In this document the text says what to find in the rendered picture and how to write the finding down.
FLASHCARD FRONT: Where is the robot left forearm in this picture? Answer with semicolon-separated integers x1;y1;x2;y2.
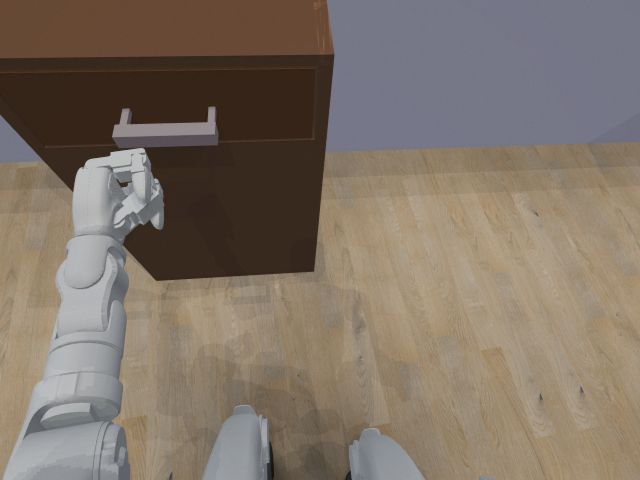
2;234;129;480

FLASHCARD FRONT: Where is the cabinet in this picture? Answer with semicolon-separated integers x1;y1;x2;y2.
0;0;335;281

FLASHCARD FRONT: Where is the robot left thigh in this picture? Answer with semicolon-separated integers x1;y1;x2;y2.
202;413;270;480

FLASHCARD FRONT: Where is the robot right thigh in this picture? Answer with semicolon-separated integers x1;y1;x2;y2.
349;435;425;480

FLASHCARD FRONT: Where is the left robot hand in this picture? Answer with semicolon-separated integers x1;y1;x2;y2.
72;148;164;246

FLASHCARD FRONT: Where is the left robot upper arm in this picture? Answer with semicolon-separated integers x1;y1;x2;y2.
8;421;130;480

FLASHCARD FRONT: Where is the robot thigh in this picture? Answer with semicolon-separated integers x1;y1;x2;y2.
349;435;425;480
202;413;270;480

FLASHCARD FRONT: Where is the handle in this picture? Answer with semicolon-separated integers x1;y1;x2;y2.
112;107;219;148

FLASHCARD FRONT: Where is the drawer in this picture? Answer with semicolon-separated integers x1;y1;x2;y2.
0;66;315;146

